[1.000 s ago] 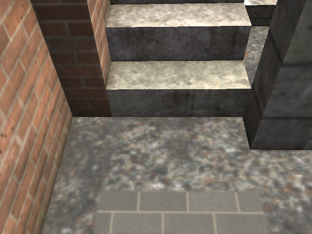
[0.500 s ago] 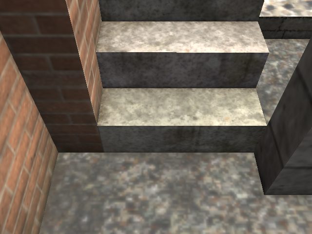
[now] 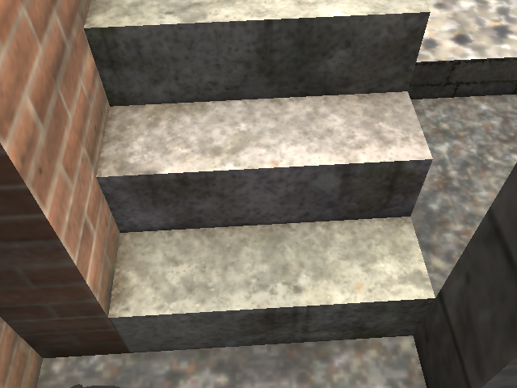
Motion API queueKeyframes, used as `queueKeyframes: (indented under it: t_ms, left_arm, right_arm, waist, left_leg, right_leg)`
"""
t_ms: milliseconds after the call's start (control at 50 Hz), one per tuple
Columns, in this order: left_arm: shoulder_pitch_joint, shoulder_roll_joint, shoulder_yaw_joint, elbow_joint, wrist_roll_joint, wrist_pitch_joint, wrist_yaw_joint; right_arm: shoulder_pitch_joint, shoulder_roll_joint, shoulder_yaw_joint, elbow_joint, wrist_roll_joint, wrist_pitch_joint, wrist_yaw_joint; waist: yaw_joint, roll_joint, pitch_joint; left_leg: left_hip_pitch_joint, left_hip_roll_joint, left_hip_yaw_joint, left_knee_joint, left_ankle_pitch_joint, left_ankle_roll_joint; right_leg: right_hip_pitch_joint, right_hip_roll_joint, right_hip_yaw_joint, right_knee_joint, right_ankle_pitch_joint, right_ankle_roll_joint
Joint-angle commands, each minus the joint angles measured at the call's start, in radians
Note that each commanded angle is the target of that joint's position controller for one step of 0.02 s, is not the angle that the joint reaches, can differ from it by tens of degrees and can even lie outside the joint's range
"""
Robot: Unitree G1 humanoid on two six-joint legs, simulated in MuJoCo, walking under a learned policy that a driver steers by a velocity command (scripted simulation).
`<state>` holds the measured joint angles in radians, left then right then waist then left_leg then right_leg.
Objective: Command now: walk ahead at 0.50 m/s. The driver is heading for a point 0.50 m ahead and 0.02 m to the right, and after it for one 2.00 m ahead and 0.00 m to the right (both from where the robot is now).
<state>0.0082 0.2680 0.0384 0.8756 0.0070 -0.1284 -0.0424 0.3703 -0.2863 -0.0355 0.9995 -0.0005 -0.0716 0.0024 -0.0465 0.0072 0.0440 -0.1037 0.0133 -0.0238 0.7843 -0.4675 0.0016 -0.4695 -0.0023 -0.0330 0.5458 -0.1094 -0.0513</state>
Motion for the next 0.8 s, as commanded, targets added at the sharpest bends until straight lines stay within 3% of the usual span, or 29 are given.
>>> queueKeyframes:
  t_ms: [20,40,60,100,120,140,160,220,320,340,380,400,420,440,460,480,500,520,560,580,620,640,660,700,720,740,760,780,800]
  left_arm:
    - [0.35,0.182,0.053,0.058,0.004,0.004,0.025]
    - [0.266,0.152,0.041,0.034,0.01,0.004,0.029]
    - [0.198,0.132,0.031,0.019,0.014,0.004,0.028]
    - [0.153,0.118,0.018,0.027,0.019,0.003,0.024]
    - [0.139,0.147,0.026,0.025,0.021,0.001,0.019]
    - [0.123,0.165,0.032,0.026,0.017,-0.001,0.025]
    - [0.111,0.161,0.03,0.028,0.002,0.0,0.031]
    - [0.13,0.182,0.035,0.032,-0.009,0.005,0.044]
    - [0.188,0.207,0.043,0.038,-0.012,0.022,0.038]
    - [0.195,0.224,0.05,0.034,-0.021,0.023,0.039]
    - [0.156,0.211,0.049,0.004,-0.028,0.044,0.025]
    - [0.163,0.181,0.04,-0.006,-0.028,0.047,0.019]
    - [0.133,0.132,0.019,-0.039,-0.01,0.037,0.023]
    - [0.189,0.074,-0.003,-0.063,0.015,0.013,0.018]
    - [0.217,0.115,0.004,-0.035,-0.002,0.002,0.015]
    - [0.215,0.174,0.016,-0.033,-0.026,0.0,0.006]
    - [0.163,0.174,0.015,-0.047,-0.03,0.006,0.006]
    - [0.111,0.16,0.013,-0.065,-0.012,0.013,0.012]
    - [0.074,0.116,0.006,-0.082,0.013,0.031,0.023]
    - [0.088,0.1,0.003,-0.063,0.001,0.038,0.03]
    - [0.038,0.097,-0.003,-0.066,0.011,0.05,0.039]
    - [0.1,-0.008,-0.036,-0.037,-0.009,0.071,0.048]
    - [0.177,0.002,-0.034,-0.003,-0.004,0.101,0.053]
    - [0.1,0.051,-0.025,-0.021,-0.004,0.122,0.056]
    - [0.039,0.034,-0.031,-0.037,-0.002,0.122,0.057]
    - [0.017,0.03,-0.032,-0.039,-0.001,0.119,0.056]
    - [0.013,0.04,-0.03,-0.037,0.0,0.114,0.056]
    - [0.03,0.089,-0.02,-0.032,0.002,0.108,0.054]
    - [0.087,0.153,-0.005,-0.013,0.002,0.101,0.052]
  right_arm:
    - [-0.066,-0.144,-0.011,-0.122,0.038,-0.075,0.011]
    - [-0.12,-0.152,-0.011,-0.132,0.033,-0.075,0.004]
    - [-0.134,-0.148,-0.016,-0.13,0.009,-0.065,-0.005]
    - [-0.09,-0.102,-0.017,-0.128,-0.004,-0.027,-0.011]
    - [-0.074,-0.096,-0.016,-0.129,0.004,-0.012,-0.018]
    - [-0.054,-0.08,-0.01,-0.112,-0.016,-0.001,-0.022]
    - [-0.077,-0.072,-0.004,-0.136,-0.029,0.005,-0.022]
    - [-0.191,-0.05,0.013,-0.167,-0.024,0.005,-0.015]
    - [-0.311,-0.105,0.014,-0.213,0.003,-0.006,-0.007]
    - [-0.309,-0.098,0.019,-0.22,0.0,-0.007,-0.008]
    - [-0.202,-0.102,0.023,-0.194,-0.011,-0.013,-0.03]
    - [-0.113,-0.137,0.006,-0.162,-0.013,-0.015,-0.038]
    - [-0.044,-0.195,-0.009,-0.155,-0.032,-0.029,-0.05]
    - [0.007,-0.295,-0.033,-0.145,-0.053,-0.018,-0.059]
    - [0.086,-0.244,-0.029,-0.11,-0.055,-0.017,-0.048]
    - [0.04,-0.192,-0.016,-0.13,-0.044,-0.025,-0.041]
    - [-0.034,-0.159,-0.008,-0.155,-0.034,-0.028,-0.036]
    - [-0.096,-0.14,-0.001,-0.17,-0.026,-0.028,-0.034]
    - [-0.146,-0.121,0.01,-0.174,-0.029,-0.033,-0.042]
    - [-0.154,-0.12,0.01,-0.171,-0.042,-0.034,-0.043]
    - [-0.168,-0.149,0.0,-0.172,-0.041,-0.043,-0.041]
    - [-0.197,-0.042,0.038,-0.177,-0.056,-0.036,-0.028]
    - [-0.147,-0.05,0.035,-0.152,-0.049,-0.03,-0.011]
    - [-0.137,-0.077,0.03,-0.152,-0.032,-0.02,0.0]
    - [-0.187,-0.032,0.052,-0.171,-0.04,-0.016,-0.003]
    - [-0.18,-0.026,0.059,-0.171,-0.037,-0.012,-0.007]
    - [-0.15,-0.033,0.062,-0.165,-0.035,-0.013,-0.01]
    - [-0.133,-0.05,0.059,-0.17,-0.033,-0.019,-0.011]
    - [-0.107,-0.044,0.059,-0.178,-0.037,-0.035,-0.013]
  waist:
    - [0.185,-0.232,-0.259]
    - [0.152,-0.129,-0.199]
    - [0.111,-0.051,-0.146]
    - [0.038,-0.048,-0.115]
    - [0.018,-0.053,-0.095]
    - [-0.006,-0.08,-0.071]
    - [-0.016,-0.074,-0.061]
    - [0.015,-0.063,-0.045]
    - [0.066,-0.078,-0.037]
    - [0.056,-0.075,-0.011]
    - [-0.004,-0.098,-0.078]
    - [-0.037,-0.072,-0.117]
    - [-0.074,0.041,-0.184]
    - [-0.025,0.291,-0.214]
    - [-0.052,0.31,-0.257]
    - [-0.037,0.18,-0.217]
    - [-0.017,0.095,-0.164]
    - [0.007,0.032,-0.118]
    - [0.042,0.035,-0.1]
    - [0.045,0.048,-0.124]
    - [0.041,0.039,-0.149]
    - [0.082,0.09,-0.183]
    - [0.09,0.191,-0.206]
    - [0.066,0.183,-0.14]
    - [0.072,0.168,-0.098]
    - [0.067,0.165,-0.08]
    - [0.063,0.153,-0.073]
    - [0.058,0.12,-0.075]
    - [0.045,0.009,-0.11]
  left_leg:
    - [-0.749,-0.002,-0.107,0.56,-0.027,0.053]
    - [-0.721,0.06,-0.067,0.527,0.062,0.059]
    - [-0.643,0.1,-0.057,0.463,0.125,0.046]
    - [-0.471,0.138,-0.062,0.373,0.152,0.022]
    - [-0.436,0.119,-0.042,0.345,0.141,0.008]
    - [-0.411,0.115,-0.018,0.295,0.16,-0.005]
    - [-0.39,0.108,0.001,0.234,0.205,-0.024]
    - [-0.335,0.079,0.033,0.024,0.38,-0.036]
    - [-0.369,0.066,0.013,-0.15,0.382,-0.001]
    - [-0.365,0.067,-0.008,-0.181,0.342,0.009]
    - [-0.225,0.022,0.052,-0.238,0.29,0.032]
    - [-0.112,-0.012,0.069,-0.316,0.286,0.049]
    - [0.046,0.087,-0.063,-0.386,0.462,0.086]
    - [0.285,0.277,-0.38,-0.425,0.715,0.219]
    - [0.336,0.357,-0.546,-0.477,0.75,0.309]
    - [0.293,0.358,-0.483,-0.476,0.648,0.303]
    - [0.21,0.33,-0.378,-0.496,0.601,0.27]
    - [0.11,0.297,-0.307,-0.542,0.58,0.237]
    - [-0.046,0.218,-0.181,-0.605,0.708,0.202]
    - [-0.075,0.188,-0.11,-0.599,0.796,0.189]
    - [-0.106,0.168,-0.034,-0.573,0.865,0.174]
    - [-0.152,0.16,-0.01,-0.539,0.888,0.173]
    - [-0.177,0.152,-0.003,-0.535,0.884,0.19]
    - [-0.195,0.173,-0.057,-0.541,0.598,0.187]
    - [-0.213,0.174,-0.075,-0.536,0.523,0.165]
    - [-0.18,0.158,-0.084,-0.513,0.484,0.14]
    - [-0.153,0.142,-0.091,-0.482,0.488,0.117]
    - [-0.145,0.119,-0.088,-0.418,0.536,0.091]
    - [-0.196,0.075,-0.052,-0.295,0.514,0.057]
  right_leg:
    - [0.843,-0.329,0.579,-0.262,-0.155,-0.223]
    - [0.714,-0.308,0.464,-0.269,-0.003,-0.198]
    - [0.565,-0.291,0.384,-0.287,0.168,-0.191]
    - [0.363,-0.256,0.278,-0.342,0.302,-0.183]
    - [0.302,-0.24,0.237,-0.359,0.346,-0.193]
    - [0.246,-0.219,0.193,-0.38,0.36,-0.205]
    - [0.213,-0.196,0.157,-0.389,0.392,-0.213]
    - [0.196,-0.147,0.074,-0.392,0.356,-0.177]
    - [0.358,-0.214,0.14,-0.348,0.198,-0.169]
    - [0.368,-0.227,0.169,-0.338,0.206,-0.16]
    - [0.393,-0.194,0.138,-0.216,0.325,-0.124]
    - [0.385,-0.142,0.113,-0.091,0.408,-0.101]
    - [0.309,-0.077,0.083,0.119,0.371,-0.048]
    - [-0.025,0.059,0.026,0.407,-0.054,0.027]
    - [-0.166,0.101,0.119,0.624,-0.49,0.034]
    - [-0.232,0.052,0.191,0.731,-0.479,0.011]
    - [-0.251,0.002,0.167,0.732,-0.41,-0.001]
    - [-0.23,-0.044,0.142,0.656,-0.33,0.001]
    - [-0.085,-0.06,0.099,0.523,-0.175,0.032]
    - [-0.01,-0.047,0.075,0.435,-0.152,0.05]
    - [0.097,-0.016,0.041,0.295,-0.073,0.085]
    - [0.233,-0.027,0.046,0.214,-0.127,0.1]
    - [0.306,0.013,-0.017,0.261,-0.141,0.108]
    - [0.292,0.012,-0.026,0.165,-0.112,0.082]
    - [0.315,-0.002,-0.014,0.036,-0.057,0.064]
    - [0.316,0.012,-0.028,-0.076,-0.051,0.053]
    - [0.337,0.011,-0.021,-0.164,-0.041,0.042]
    - [0.374,-0.028,0.031,-0.192,0.099,0.024]
    - [0.463,-0.11,0.127,-0.16,0.449,-0.008]
